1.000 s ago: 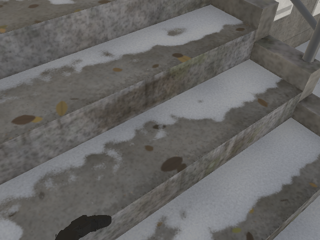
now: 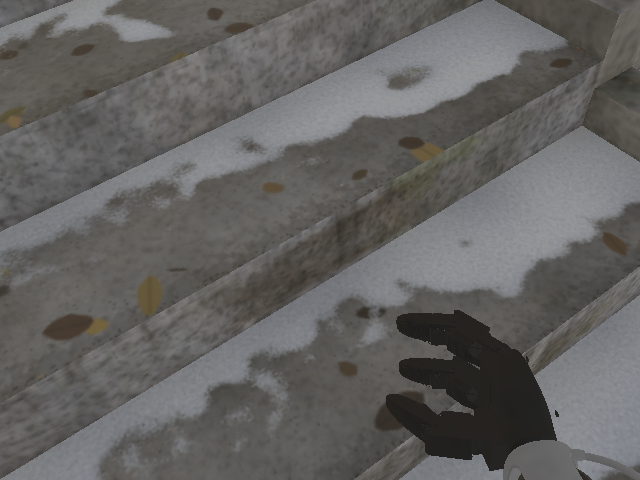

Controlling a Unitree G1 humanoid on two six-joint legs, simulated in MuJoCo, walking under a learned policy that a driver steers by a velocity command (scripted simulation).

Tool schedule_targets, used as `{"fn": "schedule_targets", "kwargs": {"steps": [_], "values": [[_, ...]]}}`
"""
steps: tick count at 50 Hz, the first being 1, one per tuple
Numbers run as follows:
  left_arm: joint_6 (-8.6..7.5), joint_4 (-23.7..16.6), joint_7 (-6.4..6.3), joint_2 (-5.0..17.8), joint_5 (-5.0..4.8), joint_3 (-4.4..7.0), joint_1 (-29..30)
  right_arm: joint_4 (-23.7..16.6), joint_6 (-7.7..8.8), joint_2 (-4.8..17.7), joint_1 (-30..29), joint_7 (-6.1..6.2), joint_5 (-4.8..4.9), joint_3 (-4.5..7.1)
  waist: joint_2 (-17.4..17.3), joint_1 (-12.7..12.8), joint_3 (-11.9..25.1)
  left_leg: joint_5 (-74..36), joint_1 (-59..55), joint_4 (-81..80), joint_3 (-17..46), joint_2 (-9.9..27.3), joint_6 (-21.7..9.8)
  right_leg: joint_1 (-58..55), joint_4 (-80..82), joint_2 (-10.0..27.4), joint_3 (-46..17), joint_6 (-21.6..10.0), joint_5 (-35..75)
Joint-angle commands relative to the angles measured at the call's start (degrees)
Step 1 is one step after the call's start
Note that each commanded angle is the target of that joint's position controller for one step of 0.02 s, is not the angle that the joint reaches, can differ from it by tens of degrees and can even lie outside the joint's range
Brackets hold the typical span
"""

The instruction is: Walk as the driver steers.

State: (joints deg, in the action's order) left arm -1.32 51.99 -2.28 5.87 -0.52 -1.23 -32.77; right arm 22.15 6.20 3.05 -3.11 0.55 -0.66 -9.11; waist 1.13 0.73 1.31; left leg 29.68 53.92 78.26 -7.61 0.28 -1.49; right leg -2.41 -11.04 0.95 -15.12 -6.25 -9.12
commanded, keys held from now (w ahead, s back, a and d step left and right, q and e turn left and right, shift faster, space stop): w+e+shift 0.06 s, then w+q+shift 0.94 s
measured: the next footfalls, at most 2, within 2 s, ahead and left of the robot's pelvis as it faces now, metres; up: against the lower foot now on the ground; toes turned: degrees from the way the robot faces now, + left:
left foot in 0.02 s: +0.15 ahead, +0.13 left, +0.17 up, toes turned +0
right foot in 0.42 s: +0.39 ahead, -0.23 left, +0.17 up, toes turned -1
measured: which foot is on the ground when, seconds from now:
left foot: up 0.00-0.00, down 0.02-0.42, up 0.44-0.76, down 0.78-1.00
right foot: down 0.00-0.02, up 0.04-0.40, down 0.42-0.78, up 0.80-1.00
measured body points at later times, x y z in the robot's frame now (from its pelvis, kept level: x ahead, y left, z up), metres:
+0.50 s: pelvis +0.32 -0.11 +0.12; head +0.33 -0.12 +0.57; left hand +0.47 +0.14 +0.03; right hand +0.40 -0.37 -0.01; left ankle +0.17 +0.07 -0.39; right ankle +0.35 -0.23 -0.60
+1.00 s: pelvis +0.64 -0.05 +0.29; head +0.62 -0.04 +0.74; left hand +0.81 +0.22 +0.33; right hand +0.71 -0.27 +0.15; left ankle +0.54 -0.03 -0.43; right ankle +0.75 -0.16 -0.13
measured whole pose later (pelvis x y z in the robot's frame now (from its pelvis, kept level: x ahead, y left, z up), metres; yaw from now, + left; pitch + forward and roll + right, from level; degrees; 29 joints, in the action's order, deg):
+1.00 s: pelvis +0.64 -0.05 +0.29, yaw +31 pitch +2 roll -1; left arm -8.5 22.4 2.1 4.9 3.4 -5.2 3.1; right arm 50.8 1.0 9.7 31.6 -1.8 0.5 -0.5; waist 0.2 0.2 4.9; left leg 26.2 14.0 39.6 9.7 -10.1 -7.3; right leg 66.0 -120.6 1.4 -4.5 -3.1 -21.1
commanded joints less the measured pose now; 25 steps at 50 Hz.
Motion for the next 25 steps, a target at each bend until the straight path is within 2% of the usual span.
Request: {"fn": "schedule_targets", "kwargs": {"steps": [1, 2, 3, 4, 5, 6, 7, 8, 9, 10, 11, 12, 13, 14, 15, 16, 17, 18, 19, 20, 21, 22, 23, 24, 25], "values": [[-2.85, -9.1, -0.69, 18.6, 3.39, 5.22, 16.6, 4.9, 0.47, 25.5, 34.5, 1.32, 1.99, 12.65, 5.5, -22.9, 23.2, 20.6, -55.5, -28.1, 24.5, 4.4, -7.3, 15.5, -44.6, 5.8, -2.9, -7.4, 83.1], [-4.42, -16.6, 2.03, 3.8, 0.33, 2.47, 21.8, 10.9, 0.52, 27.8, 36.4, 0.72, -1.69, 12.8, -37.1, -14.4, 21.5, 28.8, -63.3, -57.8, 60.9, 19.1, -14.2, 42.3, -69.8, -9.1, -1.3, -5.3, 4.3], [-4.75, -20.1, 4.68, 6.4, -0.19, 3.07, 25.8, 9.8, -0.35, 20.1, 28.8, 2.54, -0.93, 12.02, -26.6, -12.5, 12.2, 30.2, -56.7, -66.8, 76.0, 25.7, -15.4, 54.9, -91.0, -8.7, -3.9, -3.9, -0.7], [-4.41, -23.0, 5.63, 6.2, -0.97, 2.62, 30.8, 13.8, -0.82, 13.0, 26.2, 2.89, -0.22, 10.33, -18.1, -9.2, 0.2, 26.9, -46.3, -63.3, 64.5, 24.3, -14.8, 60.2, -99.2, -5.7, 1.0, -4.2, -0.5], [-3.46, -24.0, 6.14, 2.0, -0.47, 0.47, 29.4, 18.0, -0.91, 5.0, 25.1, 1.83, -0.6, 8.17, -8.7, -4.8, -6.5, 15.9, -35.6, -57.5, 50.3, 21.1, -12.5, 59.7, -102.9, -3.9, 2.4, -4.5, -1.0], [-2.8, -22.7, 6.86, -0.7, -0.28, -0.78, 24.2, 21.3, -1.18, 0.6, 24.7, 1.38, -1.12, 7.19, -5.2, -0.2, -8.4, 10.5, -28.9, -53.7, 40.8, 18.8, -10.6, 58.9, -106.0, -3.8, 1.5, -4.8, -0.7], [-1.98, -21.2, 7.45, -0.9, -0.94, -1.19, 19.9, 23.6, -1.61, -0.5, 24.1, 1.2, -1.55, 7.27, -2.0, 3.4, -8.8, 6.8, -24.6, -53.1, 33.3, 16.7, -8.5, 57.4, -107.7, -3.4, 0.6, -4.5, 0.0], [-1.49, -20.9, 7.52, -1.5, -1.29, -1.91, 17.6, 24.6, -1.76, 2.4, 24.0, 0.27, -0.91, 8.16, -0.6, 5.3, -8.8, 3.2, -24.5, -54.5, 26.8, 15.1, -7.5, 58.3, -105.4, -3.0, 0.9, -3.6, -0.6], [-1.0, -20.8, 7.51, -1.6, -1.42, -2.46, 17.8, 25.5, -1.66, 4.8, 23.3, -0.4, 0.19, 8.74, -1.0, 6.3, -9.9, 2.3, -24.7, -57.1, 23.4, 14.7, -7.8, 60.9, -103.6, -2.2, 1.5, -2.7, -3.9], [-0.94, -22.5, 7.52, -0.6, -0.97, -2.96, 20.1, 25.4, -1.43, 6.3, 21.8, -0.6, 1.13, 8.81, -0.6, 7.6, -11.2, 2.6, -22.5, -58.6, 21.1, 14.3, -7.2, 62.8, -100.2, -0.3, 1.0, -1.6, -5.1], [-1.13, -23.3, 7.29, 2.2, -0.19, -3.09, 21.8, 24.4, -1.04, 9.1, 20.4, -0.49, 1.15, 9.1, 1.2, 7.8, -11.0, 2.4, -20.7, -60.6, 17.0, 11.9, -8.5, 61.2, -91.8, 0.8, 5.8, 0.3, -2.8], [-1.4, -25.0, 6.77, 3.6, 1.25, -3.48, 25.0, 23.2, -0.7, 11.3, 17.8, 0.27, 1.7, 9.15, 2.4, 8.4, -9.9, -0.7, -16.3, -62.5, 14.8, 10.4, -9.1, 55.3, -84.4, 3.6, 11.3, 2.9, -0.5], [-1.48, -25.4, 6.08, 5.0, 2.16, -3.56, 26.8, 21.9, -0.25, 13.9, 17.3, 1.06, 1.41, 9.57, 4.5, 7.7, -8.2, -5.2, -11.8, -66.1, 11.2, 8.2, -8.2, 44.8, -72.1, 4.3, 16.9, 4.1, 1.4], [-1.92, -26.7, 5.56, 5.2, 2.32, -3.73, 30.1, 21.7, 0.8, 16.6, 19.4, 1.57, 1.41, 10.37, 2.8, 5.7, -3.9, -9.7, -8.9, -70.9, 10.6, 8.1, -8.3, 28.7, -61.1, 4.6, 19.6, 5.1, 3.5], [-2.18, -28.0, 4.89, 6.7, 1.31, -2.91, 34.2, 22.0, 1.05, 20.5, 23.0, 1.81, 1.97, 11.75, -0.2, 2.8, -1.5, -15.3, -16.0, -73.0, 12.1, 9.4, -9.1, 23.3, -52.3, 4.5, 19.3, 6.4, 2.8], [-2.42, -28.1, 4.4, 8.8, -0.39, -1.73, 34.9, 22.5, 0.76, 22.5, 25.3, 2.11, 1.9, 12.4, -3.5, 1.8, -0.2, -23.7, -27.4, -72.4, 13.6, 10.3, -9.2, 23.1, -43.9, 3.4, 18.6, 7.4, -1.1], [-2.3, -27.1, 4.08, 11.6, -1.09, 0.06, 30.8, 22.9, 0.15, 24.4, 25.4, 2.15, 1.0, 12.71, -8.6, 4.0, 2.3, -38.5, -38.2, -67.3, 14.6, 10.4, -8.6, 20.5, -36.8, 1.2, 18.5, 7.9, -2.8], [-2.79, -26.1, 4.04, 14.6, -1.09, 1.99, 25.0, 22.4, -0.66, 24.7, 24.9, 1.48, 0.79, 13.02, -10.2, 6.7, 5.3, -51.8, -46.4, -59.1, 14.5, 9.6, -8.0, 16.6, -26.6, 0.3, 17.7, 6.8, 0.8], [-2.83, -24.7, 3.83, 16.6, -0.89, 3.95, 17.9, 22.0, -1.29, 25.4, 23.6, 0.91, 0.58, 13.32, -12.1, 10.9, 7.8, -58.0, -46.6, -48.9, 14.7, 9.0, -6.7, 8.2, -19.6, -0.1, 18.5, 6.3, 4.9], [-2.67, -21.4, 3.64, 18.2, -0.49, 5.57, 10.4, 20.2, -0.97, 22.5, 21.3, 0.68, 0.15, 13.01, -12.4, 14.4, 8.7, -53.8, -38.9, -33.5, 14.2, 6.5, -5.7, -1.6, -16.6, 2.0, 17.2, 6.6, 7.8], [-2.29, -16.2, 3.82, 20.1, 0.97, 6.11, 2.8, 16.3, 0.36, 12.0, 17.1, 0.6, -0.51, 10.89, -1.9, 12.7, 8.4, -20.5, -18.5, -8.7, 14.5, 1.8, -3.4, -13.7, -21.4, 8.9, 7.1, 9.3, 16.9], [-2.09, -16.6, 4.01, 20.4, 4.54, 4.85, 3.7, 14.2, 2.23, 1.3, 23.4, 0.16, 0.61, 8.15, 21.2, 4.6, 12.7, -2.3, -2.8, 20.1, 18.8, -3.7, -3.9, -16.2, -25.5, 19.5, -7.3, 8.1, 52.4], [-1.85, -15.6, 3.83, 20.3, 6.8, 5.86, 3.3, 15.3, 3.34, 2.3, 30.7, -1.07, 4.21, 8.76, 23.4, 3.3, 24.0, -11.4, 5.6, 39.8, 22.6, -3.3, -2.4, -19.3, -9.5, 29.1, -27.7, -0.2, 25.0], [-1.53, -14.4, 4.38, 14.8, 5.58, 4.71, 7.2, 14.5, 2.02, 3.5, 23.9, -1.24, 5.23, 8.95, 14.4, 4.0, 17.2, -12.2, 13.7, 52.0, 17.0, -0.4, -1.5, -15.1, -6.4, 28.7, -24.7, -4.8, -2.4], [-1.39, -12.1, 4.52, 9.7, 3.53, 3.25, 12.4, 9.7, 0.7, 1.0, 13.3, -1.56, 4.44, 7.45, 9.9, 3.3, 6.8, -11.3, 22.5, 58.9, 13.3, 1.7, -1.9, -7.4, -5.6, 26.1, -14.8, -4.9, -12.2]]}}
Over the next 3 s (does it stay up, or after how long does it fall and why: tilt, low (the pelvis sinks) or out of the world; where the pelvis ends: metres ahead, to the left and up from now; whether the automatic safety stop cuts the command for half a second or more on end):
stays up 2.05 0.55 0.97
